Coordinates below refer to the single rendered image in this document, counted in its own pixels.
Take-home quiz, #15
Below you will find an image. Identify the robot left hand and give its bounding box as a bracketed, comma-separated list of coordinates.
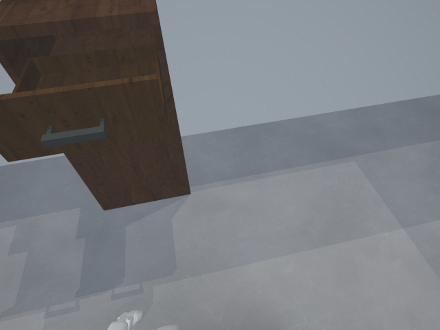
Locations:
[107, 310, 142, 330]

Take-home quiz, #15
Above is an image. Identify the cabinet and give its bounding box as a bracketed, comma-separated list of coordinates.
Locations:
[0, 0, 191, 210]

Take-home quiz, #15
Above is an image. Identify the handle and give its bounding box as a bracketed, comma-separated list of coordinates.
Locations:
[41, 118, 107, 148]

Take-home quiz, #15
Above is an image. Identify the drawer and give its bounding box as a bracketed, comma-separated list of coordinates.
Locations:
[0, 43, 170, 162]

